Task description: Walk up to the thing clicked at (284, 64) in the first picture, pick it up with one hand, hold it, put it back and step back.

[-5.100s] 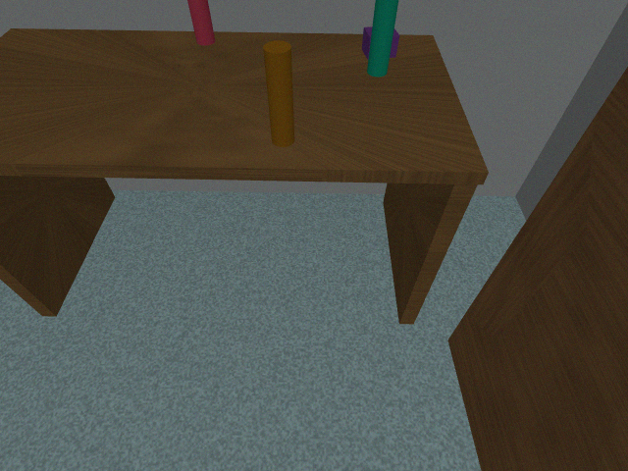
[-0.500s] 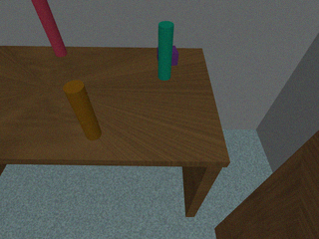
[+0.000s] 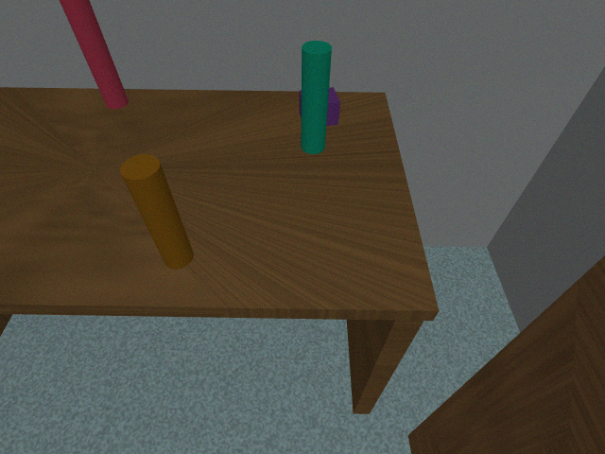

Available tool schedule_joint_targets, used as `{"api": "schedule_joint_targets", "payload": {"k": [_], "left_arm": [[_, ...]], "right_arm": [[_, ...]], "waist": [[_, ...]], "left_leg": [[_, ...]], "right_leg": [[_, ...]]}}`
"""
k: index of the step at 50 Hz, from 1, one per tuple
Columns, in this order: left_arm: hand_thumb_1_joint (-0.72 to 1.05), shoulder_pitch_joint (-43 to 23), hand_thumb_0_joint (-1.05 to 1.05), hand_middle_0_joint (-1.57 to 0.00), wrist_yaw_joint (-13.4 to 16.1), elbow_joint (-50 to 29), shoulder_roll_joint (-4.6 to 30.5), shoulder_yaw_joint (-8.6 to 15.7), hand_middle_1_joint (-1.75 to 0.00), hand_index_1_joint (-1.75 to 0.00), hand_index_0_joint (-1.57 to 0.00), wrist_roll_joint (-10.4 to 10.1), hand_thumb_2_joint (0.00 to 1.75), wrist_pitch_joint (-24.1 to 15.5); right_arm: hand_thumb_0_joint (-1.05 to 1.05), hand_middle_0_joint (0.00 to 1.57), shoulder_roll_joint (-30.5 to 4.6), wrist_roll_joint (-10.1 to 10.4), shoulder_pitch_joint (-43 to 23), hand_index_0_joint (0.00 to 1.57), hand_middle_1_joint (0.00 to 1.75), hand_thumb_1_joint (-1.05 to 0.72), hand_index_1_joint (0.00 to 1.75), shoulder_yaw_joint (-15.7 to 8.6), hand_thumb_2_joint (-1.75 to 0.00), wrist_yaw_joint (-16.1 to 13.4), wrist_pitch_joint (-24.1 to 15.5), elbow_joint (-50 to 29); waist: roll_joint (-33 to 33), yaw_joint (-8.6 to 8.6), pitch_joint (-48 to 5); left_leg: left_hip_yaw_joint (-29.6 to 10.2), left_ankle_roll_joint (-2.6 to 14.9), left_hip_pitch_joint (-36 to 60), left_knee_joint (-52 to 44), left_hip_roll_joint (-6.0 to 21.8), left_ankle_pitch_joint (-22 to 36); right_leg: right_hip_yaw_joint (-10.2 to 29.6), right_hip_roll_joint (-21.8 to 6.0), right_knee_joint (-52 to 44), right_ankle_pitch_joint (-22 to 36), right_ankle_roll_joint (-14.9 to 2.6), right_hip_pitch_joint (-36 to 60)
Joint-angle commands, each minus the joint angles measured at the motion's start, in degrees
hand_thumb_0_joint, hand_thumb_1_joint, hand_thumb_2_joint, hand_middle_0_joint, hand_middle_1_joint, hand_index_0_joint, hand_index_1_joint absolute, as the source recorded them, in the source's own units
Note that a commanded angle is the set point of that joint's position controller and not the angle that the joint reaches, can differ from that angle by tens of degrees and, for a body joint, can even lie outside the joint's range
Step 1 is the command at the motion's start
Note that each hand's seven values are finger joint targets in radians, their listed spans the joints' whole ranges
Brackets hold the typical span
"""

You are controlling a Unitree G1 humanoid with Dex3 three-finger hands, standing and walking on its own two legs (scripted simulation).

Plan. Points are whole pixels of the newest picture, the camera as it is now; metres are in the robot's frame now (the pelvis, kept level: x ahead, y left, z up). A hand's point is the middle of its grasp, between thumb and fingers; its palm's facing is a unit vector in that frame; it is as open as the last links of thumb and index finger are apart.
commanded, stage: stand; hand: left
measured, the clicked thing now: (162, 218) +0.43 +0.23 +0.05
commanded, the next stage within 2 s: rise first in 0.70 s
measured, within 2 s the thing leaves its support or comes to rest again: neither
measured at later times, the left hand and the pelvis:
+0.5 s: hand out of the picture +0.07 +0.25 -0.16, palm faces -0.04 -0.94 -0.34, open 7.4 cm; pelvis +0.00 +0.00 +0.00, yaw +0 degrees
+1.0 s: hand (144, 445) +0.15 +0.24 -0.14, palm faces +0.15 -0.94 -0.30, open 9.9 cm; pelvis -0.01 +0.00 -0.01, yaw +0 degrees
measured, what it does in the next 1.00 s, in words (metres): stands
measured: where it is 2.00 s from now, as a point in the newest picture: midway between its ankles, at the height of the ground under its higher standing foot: outside the picture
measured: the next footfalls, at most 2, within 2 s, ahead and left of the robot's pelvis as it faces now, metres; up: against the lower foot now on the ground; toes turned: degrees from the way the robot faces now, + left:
none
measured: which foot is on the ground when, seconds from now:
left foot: down 0.00-1.00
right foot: down 0.00-1.00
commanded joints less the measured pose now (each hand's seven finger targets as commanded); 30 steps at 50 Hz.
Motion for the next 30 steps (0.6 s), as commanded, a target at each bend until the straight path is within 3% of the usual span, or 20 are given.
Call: {"api": "schedule_joint_targets", "payload": {"k": [1, 30], "left_arm": [[0.9, -1.85, 0.0, -0.2, 1.08, -3.12, 12.32, 2.44, -0.3, -0.3, -0.2, -0.05, 0.9, -1.34], [0.9, -1.71, 0.0, -0.2, 1.06, -3.31, 12.09, 2.47, -0.3, -0.3, -0.2, -0.01, 0.9, -1.22]], "right_arm": [[0.0, 0.2, -13.28, -0.26, -2.57, 0.2, 0.3, -0.9, 0.3, -2.48, -0.9, -1.02, -1.59, -3.65], [0.0, 0.2, -13.27, -0.29, -2.05, 0.2, 0.3, -0.9, 0.3, -2.53, -0.9, -1.07, -1.51, -3.87]], "waist": [[-0.01, 0.28, -3.69], [-0.18, 0.16, -3.74]], "left_leg": [[-5.82, 1.16, 1.53, -2.07, 7.47, 11.19], [-5.5, 1.1, 1.36, -1.77, 7.29, 10.3]], "right_leg": [[4.92, -7.06, -1.92, 11.08, -1.45, -0.8], [5.19, -7.28, -1.95, 10.78, -1.61, -0.47]]}}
